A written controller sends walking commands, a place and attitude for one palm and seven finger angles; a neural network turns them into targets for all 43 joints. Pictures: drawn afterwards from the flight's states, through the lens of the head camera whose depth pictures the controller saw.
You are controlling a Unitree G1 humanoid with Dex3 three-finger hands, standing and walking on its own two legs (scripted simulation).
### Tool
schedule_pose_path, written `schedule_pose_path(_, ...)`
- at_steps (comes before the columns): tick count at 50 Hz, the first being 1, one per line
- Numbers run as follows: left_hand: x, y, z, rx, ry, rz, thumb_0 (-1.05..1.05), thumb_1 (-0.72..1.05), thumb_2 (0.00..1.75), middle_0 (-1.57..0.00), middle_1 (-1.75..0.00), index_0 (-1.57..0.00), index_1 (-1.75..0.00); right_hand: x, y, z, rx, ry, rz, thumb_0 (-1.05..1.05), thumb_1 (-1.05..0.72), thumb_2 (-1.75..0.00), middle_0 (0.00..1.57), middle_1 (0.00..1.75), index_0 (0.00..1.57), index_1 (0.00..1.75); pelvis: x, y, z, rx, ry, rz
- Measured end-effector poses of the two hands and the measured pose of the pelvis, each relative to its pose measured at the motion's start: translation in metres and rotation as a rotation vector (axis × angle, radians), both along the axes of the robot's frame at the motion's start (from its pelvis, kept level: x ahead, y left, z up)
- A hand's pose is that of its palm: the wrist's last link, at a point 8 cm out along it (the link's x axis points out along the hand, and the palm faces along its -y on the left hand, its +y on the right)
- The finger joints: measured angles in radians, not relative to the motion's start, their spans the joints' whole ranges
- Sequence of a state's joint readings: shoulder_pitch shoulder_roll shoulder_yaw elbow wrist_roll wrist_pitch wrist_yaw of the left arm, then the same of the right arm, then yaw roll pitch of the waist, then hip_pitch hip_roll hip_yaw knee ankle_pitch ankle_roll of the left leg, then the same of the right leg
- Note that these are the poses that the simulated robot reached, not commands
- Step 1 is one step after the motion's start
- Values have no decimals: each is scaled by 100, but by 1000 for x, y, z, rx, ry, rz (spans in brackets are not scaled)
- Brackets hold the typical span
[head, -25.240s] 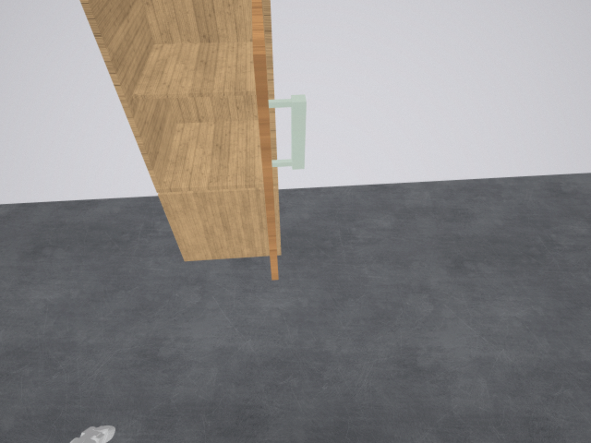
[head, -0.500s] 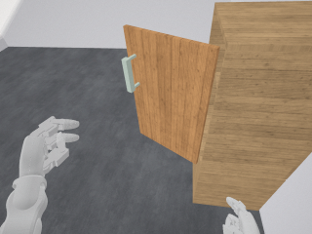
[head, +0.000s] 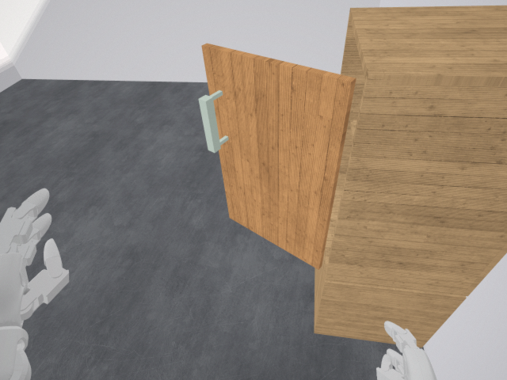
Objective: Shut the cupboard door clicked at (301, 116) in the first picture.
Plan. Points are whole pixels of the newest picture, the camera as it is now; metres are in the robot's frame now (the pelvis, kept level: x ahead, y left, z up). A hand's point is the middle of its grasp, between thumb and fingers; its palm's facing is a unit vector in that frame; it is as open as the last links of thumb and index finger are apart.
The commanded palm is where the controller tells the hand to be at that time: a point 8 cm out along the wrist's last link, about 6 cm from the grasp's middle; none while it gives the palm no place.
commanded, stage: draw the hand back to the body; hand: left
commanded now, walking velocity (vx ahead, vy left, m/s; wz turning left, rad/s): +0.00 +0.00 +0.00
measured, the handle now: (216, 121) +0.68 +0.19 +0.08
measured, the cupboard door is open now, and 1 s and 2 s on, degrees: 61 61 61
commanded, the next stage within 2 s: step back with the hand held close in 0.08 s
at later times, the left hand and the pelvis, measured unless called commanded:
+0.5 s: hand (64, 263) +0.20 +0.27 +0.15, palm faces +0.35 -0.79 -0.50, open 7.4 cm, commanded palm +0.14 +0.31 +0.17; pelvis -0.01 +0.02 +0.00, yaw -2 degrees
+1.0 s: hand (0, 321) +0.13 +0.30 +0.15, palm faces +0.46 -0.77 -0.44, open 7.4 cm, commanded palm +0.07 +0.33 +0.17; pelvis -0.08 +0.04 -0.02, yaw -2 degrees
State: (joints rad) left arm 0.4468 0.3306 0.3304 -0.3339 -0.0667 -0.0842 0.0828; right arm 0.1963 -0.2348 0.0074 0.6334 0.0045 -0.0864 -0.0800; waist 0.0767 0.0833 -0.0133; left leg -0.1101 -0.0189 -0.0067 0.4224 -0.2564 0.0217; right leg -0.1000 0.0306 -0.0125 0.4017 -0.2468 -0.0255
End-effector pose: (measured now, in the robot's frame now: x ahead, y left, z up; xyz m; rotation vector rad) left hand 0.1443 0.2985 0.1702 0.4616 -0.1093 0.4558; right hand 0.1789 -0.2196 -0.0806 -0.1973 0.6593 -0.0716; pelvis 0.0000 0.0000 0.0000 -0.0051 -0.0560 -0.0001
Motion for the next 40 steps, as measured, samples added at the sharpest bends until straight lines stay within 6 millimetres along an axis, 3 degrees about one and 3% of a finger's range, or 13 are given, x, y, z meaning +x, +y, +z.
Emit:
schedule_pose_path(13,5,-1,9,43,-8,-24,1,89,90,-21,-31,-21,-30,-7,-1,-3,22,18,-13,1,-90,-90,21,30,20,30,0,-2,0,-8,14,-11)
schedule_pose_path(27,21,16,4,121,26,-121,1,89,90,-21,-31,-21,-30,-38,-16,-3,-40,106,-170,1,-90,-90,21,30,20,30,-11,23,-3,-5,83,-41)
schedule_pose_path(32,10,24,7,144,5,-148,1,89,90,-21,-31,-21,-30,-51,-8,5,-54,91,-180,1,-90,-90,21,30,20,30,-25,30,-5,-4,82,-49)
schedule_pose_path(40,-26,39,4,151,-59,-122,1,89,90,-21,-31,-21,-30,-76,10,6,-64,64,-149,1,-90,-90,21,30,20,30,-52,39,-11,-9,68,-42)
